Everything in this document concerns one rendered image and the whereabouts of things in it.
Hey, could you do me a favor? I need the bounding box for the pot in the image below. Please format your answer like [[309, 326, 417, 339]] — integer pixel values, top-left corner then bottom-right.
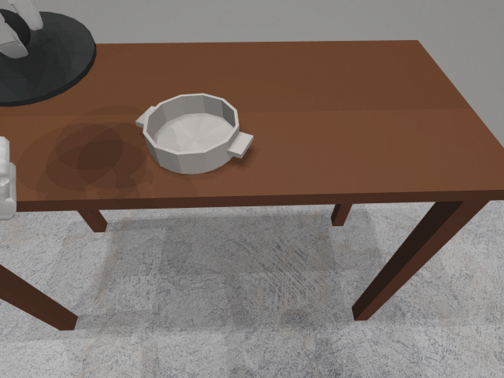
[[135, 93, 254, 175]]

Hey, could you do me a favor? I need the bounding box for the left robot hand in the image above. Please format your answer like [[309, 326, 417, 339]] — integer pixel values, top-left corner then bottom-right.
[[0, 0, 43, 58]]

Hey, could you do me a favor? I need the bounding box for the table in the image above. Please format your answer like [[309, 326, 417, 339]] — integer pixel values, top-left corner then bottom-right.
[[0, 40, 504, 331]]

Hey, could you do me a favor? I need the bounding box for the lid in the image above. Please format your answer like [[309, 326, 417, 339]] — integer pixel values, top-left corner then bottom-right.
[[0, 11, 97, 107]]

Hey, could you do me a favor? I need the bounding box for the knob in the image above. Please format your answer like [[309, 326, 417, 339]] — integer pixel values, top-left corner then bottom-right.
[[0, 9, 31, 47]]

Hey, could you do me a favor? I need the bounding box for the left robot upper arm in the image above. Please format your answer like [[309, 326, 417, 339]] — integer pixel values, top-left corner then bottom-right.
[[0, 136, 17, 221]]

